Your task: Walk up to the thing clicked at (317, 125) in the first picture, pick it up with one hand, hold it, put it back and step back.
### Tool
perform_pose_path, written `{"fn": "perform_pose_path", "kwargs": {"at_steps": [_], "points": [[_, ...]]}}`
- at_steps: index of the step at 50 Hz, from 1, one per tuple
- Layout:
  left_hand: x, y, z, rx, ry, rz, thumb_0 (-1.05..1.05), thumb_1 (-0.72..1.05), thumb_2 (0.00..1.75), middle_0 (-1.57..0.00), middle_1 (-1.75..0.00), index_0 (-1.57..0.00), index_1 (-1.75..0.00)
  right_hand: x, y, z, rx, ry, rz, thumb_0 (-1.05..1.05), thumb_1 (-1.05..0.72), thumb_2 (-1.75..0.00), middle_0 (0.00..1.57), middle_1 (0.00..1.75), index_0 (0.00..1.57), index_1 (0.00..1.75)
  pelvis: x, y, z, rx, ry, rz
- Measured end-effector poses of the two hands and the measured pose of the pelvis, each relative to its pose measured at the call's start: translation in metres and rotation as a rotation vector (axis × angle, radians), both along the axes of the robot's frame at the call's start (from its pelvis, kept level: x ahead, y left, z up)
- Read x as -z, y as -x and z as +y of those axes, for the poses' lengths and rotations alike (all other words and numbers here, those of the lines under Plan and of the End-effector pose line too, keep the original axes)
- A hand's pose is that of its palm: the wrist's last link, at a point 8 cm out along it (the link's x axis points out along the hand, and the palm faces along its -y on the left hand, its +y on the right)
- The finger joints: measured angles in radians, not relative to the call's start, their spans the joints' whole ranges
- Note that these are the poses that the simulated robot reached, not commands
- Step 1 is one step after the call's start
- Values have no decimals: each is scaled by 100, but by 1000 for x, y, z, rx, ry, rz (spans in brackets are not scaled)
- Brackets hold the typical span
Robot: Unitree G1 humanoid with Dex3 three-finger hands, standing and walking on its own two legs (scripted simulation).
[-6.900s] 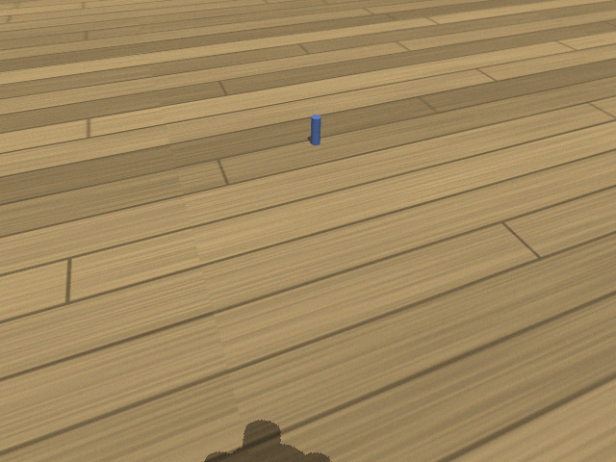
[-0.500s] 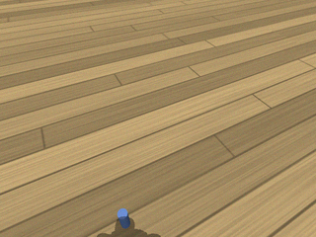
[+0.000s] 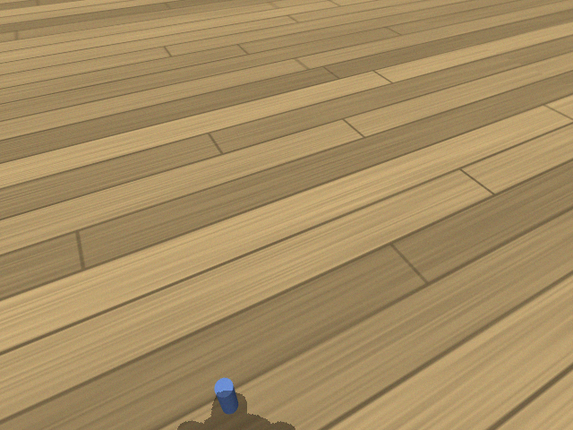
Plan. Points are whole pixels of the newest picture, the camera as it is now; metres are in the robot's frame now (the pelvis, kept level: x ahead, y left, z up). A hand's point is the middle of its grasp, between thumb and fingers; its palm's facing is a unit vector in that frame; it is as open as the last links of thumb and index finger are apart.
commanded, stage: stand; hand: left
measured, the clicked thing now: (227, 396) +0.40 +0.19 -0.70
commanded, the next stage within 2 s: go down in 1.94 s
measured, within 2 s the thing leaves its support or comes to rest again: neither
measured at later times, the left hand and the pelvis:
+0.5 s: hand out of the picture +0.06 +0.25 -0.16, palm faces -0.03 -0.94 -0.33, open 7.4 cm; pelvis +0.00 +0.00 +0.00, yaw +0 degrees
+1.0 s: hand out of the picture +0.07 +0.25 -0.16, palm faces -0.02 -0.94 -0.34, open 7.4 cm; pelvis +0.00 +0.00 +0.00, yaw +1 degrees
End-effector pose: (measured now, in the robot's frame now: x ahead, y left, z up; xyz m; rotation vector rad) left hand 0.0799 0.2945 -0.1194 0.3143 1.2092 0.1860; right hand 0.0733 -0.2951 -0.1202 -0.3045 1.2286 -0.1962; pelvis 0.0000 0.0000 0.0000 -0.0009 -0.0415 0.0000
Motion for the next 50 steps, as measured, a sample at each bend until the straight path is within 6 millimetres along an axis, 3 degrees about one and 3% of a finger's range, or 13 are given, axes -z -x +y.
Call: {"fn": "perform_pose_path", "kwargs": {"at_steps": [23,50], "points": [[3,22,-2,-7,3,29,0,90,90,-21,-30,-20,-30,-1,10,-5,-6,7,19,1,-90,-90,21,30,21,30,0,4,-3,-6,1,-2],[1,20,0,-11,-6,26,0,90,90,-21,-30,-20,-30,2,7,-4,-15,2,18,1,-90,-90,21,30,21,30,1,1,-3,-9,-2,-2]]}}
